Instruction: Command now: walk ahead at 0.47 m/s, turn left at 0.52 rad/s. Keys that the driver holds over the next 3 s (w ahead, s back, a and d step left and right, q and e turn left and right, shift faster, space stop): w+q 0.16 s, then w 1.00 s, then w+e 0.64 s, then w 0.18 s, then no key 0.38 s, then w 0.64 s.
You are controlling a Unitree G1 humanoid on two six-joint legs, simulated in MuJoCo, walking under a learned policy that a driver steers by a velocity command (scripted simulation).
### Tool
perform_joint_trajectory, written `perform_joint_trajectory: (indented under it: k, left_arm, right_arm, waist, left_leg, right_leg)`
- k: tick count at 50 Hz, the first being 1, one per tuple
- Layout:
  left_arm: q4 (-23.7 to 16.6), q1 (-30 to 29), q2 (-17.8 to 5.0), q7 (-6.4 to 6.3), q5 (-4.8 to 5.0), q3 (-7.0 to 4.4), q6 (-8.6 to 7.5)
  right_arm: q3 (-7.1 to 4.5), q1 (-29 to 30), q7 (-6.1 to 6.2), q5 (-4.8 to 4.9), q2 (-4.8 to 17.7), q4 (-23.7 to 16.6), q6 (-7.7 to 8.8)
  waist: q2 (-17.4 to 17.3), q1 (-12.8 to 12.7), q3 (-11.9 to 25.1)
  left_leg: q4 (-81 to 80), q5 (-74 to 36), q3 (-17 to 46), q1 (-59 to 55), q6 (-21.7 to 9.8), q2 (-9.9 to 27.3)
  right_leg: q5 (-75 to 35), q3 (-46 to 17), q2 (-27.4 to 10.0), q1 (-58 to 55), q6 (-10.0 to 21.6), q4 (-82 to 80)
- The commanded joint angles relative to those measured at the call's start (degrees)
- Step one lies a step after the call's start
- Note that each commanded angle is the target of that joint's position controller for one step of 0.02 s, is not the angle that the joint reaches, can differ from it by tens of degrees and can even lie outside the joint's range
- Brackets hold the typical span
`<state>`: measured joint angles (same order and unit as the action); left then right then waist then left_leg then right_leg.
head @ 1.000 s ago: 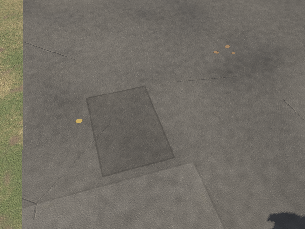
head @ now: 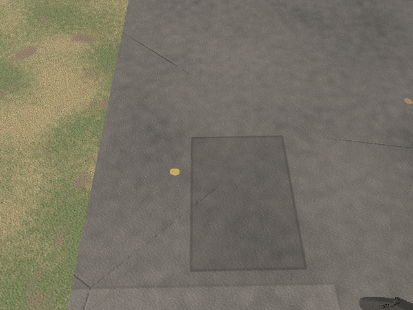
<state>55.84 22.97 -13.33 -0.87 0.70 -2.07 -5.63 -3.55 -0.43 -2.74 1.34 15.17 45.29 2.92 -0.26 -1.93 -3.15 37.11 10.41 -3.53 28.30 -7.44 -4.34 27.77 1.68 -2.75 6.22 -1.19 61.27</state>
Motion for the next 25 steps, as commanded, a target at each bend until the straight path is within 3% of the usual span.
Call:
perform_joint_trajectory:
  k: [1, 2, 3, 4, 6, 8, 11, 13, 17, 20, 21, 22, 23, 24, 25]
  left_arm:
    - [-9.6, -6.9, -9.3, 0.25, 1.91, -1.49, -4.69]
    - [-9.1, -6.9, -9.3, -0.43, 0.64, -2.06, -4.46]
    - [-9.1, -5.3, -9.3, -0.69, -0.2, -2.5, -3.64]
    - [-9.5, -4.6, -8.8, -0.7, -0.58, -2.67, -2.8]
    - [-10.9, -6.1, -7.5, -0.81, -1.51, -2.65, -1.57]
    - [-13.5, -11.6, -7.1, -1.07, -2.04, -2.49, -1.03]
    - [-15.2, -18.2, -5.2, -0.54, -1.84, -1.62, -1.36]
    - [-16.2, -22.1, -4.4, 0.3, -1.32, -1.03, -1.91]
    - [-18.6, -27.5, -6.5, 1.61, -0.6, -1.1, -2.54]
    - [-19.2, -25.7, -8.2, 2.14, -0.48, -1.48, -3.02]
    - [-18.2, -21.3, -9.3, 2.03, -0.51, -2.04, -3.18]
    - [-16.2, -13.1, -11.5, 1.73, -0.86, -3.06, -3.33]
    - [-14.8, -2.7, -15.2, 1.43, -1.49, -3.95, -3.21]
    - [-12.0, 2.4, -17.1, 1.95, -0.94, -4.91, -2.34]
    - [-12.2, 2.3, -11.4, 2.16, 0.23, -3.44, -2.03]
  right_arm:
    - [-2.49, -13.4, 0.87, -0.38, 8.6, 0.4, 1.17]
    - [-2.07, -9.1, 0.66, -0.61, 7.3, -0.8, 1.64]
    - [-1.68, -6.9, 0.73, -1.3, 6.3, -1.8, 1.87]
    - [-1.57, -6.2, 0.82, -1.3, 6.0, -2.3, 1.85]
    - [-1.61, -7.9, 1.46, -0.68, 6.5, -2.1, 1.93]
    - [-2.05, -10.5, 2.39, -0.78, 8.3, -1.9, 1.92]
    - [-1.95, -14.3, 3.12, -0.46, 8.3, -0.9, 1.62]
    - [-1.79, -17.5, 3.25, -0.14, 8.1, 0.2, 1.57]
    - [-1.54, -21.9, 3.28, -0.06, 8.1, 2.1, 1.1]
    - [-1.84, -22.9, 3.57, -0.56, 9.2, 2.6, 0.32]
    - [-1.81, -21.8, 3.55, -0.56, 9.3, 2.3, 0.12]
    - [-1.24, -20.8, 3.33, -0.91, 8.2, 1.6, 0.13]
    - [-0.2, -21.3, 3.17, -2.01, 5.9, 0.2, 0.43]
    - [1.04, -29.2, 2.77, -0.47, 1.6, 0.9, 1.35]
    - [0.18, -25.9, 2.79, 0.43, 7.1, 1.0, 1.87]
  waist:
    - [-1.3, 6.7, 8.9]
    - [1.7, 3.8, 5.9]
    - [0.8, 1.3, 5.1]
    - [-0.3, 0.1, 4.5]
    - [-1.2, -0.3, 3.0]
    - [-1.6, 1.0, 1.3]
    - [-2.8, 4.0, 1.3]
    - [-3.1, 6.2, 1.7]
    - [-3.2, 8.1, 1.0]
    - [-5.2, 6.2, 1.8]
    - [-5.7, 3.5, 4.0]
    - [-4.8, -0.5, 10.2]
    - [1.0, -4.0, 19.5]
    - [18.4, -1.8, 25.6]
    - [12.0, -3.5, 20.8]
  left_leg:
    - [-23.7, 8.9, 37.6, -36.4, -12.2, 19.1]
    - [-24.4, 2.7, 31.8, -27.5, -10.6, 16.5]
    - [-25.5, -0.8, 27.7, -21.5, -9.9, 14.3]
    - [-26.4, -1.9, 26.1, -17.8, -9.9, 13.2]
    - [-27.6, -4.8, 22.7, -12.3, -10.3, 12.1]
    - [-28.1, -5.6, 20.6, -9.6, -9.7, 10.8]
    - [-26.8, -6.6, 16.7, -9.9, -6.5, 8.3]
    - [-26.4, -5.2, 16.5, -10.7, -5.5, 8.7]
    - [-21.4, -6.6, 20.8, -21.9, -5.5, 13.0]
    - [-16.8, -17.0, 23.3, -28.7, -4.4, 15.6]
    - [-12.8, -26.5, 22.1, -28.9, -3.5, 14.3]
    - [-3.5, -32.3, 19.5, -26.1, -2.0, 11.2]
    - [12.8, -20.4, 16.2, -15.2, 0.1, 6.9]
    - [30.6, 16.7, 11.1, 5.8, 4.3, -1.8]
    - [36.5, 21.5, 14.8, 13.6, 3.9, 1.1]
  right_leg:
    - [-7.2, -7.9, -1.4, 38.7, 3.0, 17.6]
    - [-9.5, -7.5, -3.1, 34.5, 2.6, 12.9]
    - [-11.0, -8.2, -4.6, 29.9, 2.3, 10.0]
    - [-11.3, -8.1, -5.1, 27.7, 1.7, 7.6]
    - [-13.1, -6.4, -5.2, 26.9, -0.1, 2.2]
    - [-19.6, -5.3, -4.3, 28.7, -1.8, -5.7]
    - [-32.6, -4.4, -2.2, 26.4, -2.0, -20.9]
    - [-38.3, -3.4, -0.6, 22.9, -1.7, -26.7]
    - [-33.7, -4.5, -0.1, 27.3, 0.3, -32.1]
    - [-24.8, -3.7, 1.1, 25.2, 3.0, -34.6]
    - [-24.1, -2.2, 2.6, 18.7, 4.5, -36.8]
    - [-26.7, -3.3, 1.1, 5.9, 7.2, -36.1]
    - [-28.9, -14.2, -8.9, -12.4, 12.1, -33.2]
    - [-15.5, -38.5, -19.6, -30.2, 20.3, -38.7]
    - [-4.9, -42.9, -19.5, -28.2, 18.3, -42.9]
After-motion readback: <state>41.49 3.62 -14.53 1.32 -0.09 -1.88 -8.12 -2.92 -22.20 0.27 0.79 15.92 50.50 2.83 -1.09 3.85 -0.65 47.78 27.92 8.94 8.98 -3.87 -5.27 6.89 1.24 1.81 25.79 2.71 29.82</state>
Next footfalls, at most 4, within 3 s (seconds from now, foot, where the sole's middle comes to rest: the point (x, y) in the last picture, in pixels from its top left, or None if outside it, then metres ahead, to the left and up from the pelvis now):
0.44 right None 0.45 -0.10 -0.75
0.96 left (168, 238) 0.68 0.19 -0.75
1.52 right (220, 160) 1.02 0.02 -0.75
2.00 left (179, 108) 1.30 0.20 -0.75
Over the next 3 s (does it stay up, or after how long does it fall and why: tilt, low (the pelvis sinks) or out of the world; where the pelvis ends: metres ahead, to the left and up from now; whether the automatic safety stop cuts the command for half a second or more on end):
stays up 1.44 0.05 0.02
